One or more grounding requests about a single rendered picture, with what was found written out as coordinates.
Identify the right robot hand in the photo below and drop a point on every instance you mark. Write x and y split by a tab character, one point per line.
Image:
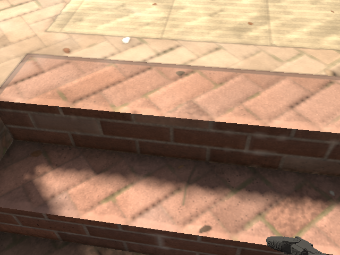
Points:
293	246

